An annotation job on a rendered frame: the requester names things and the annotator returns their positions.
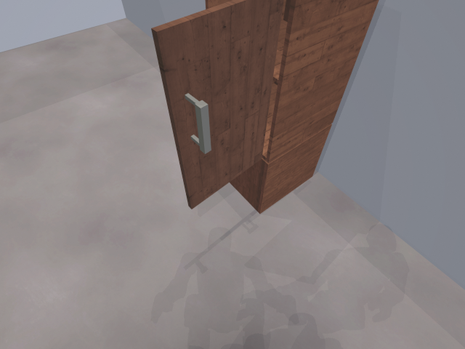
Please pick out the cupboard door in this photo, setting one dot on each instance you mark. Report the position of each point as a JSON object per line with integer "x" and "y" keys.
{"x": 225, "y": 56}

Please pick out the handle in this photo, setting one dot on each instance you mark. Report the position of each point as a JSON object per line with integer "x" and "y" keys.
{"x": 202, "y": 117}

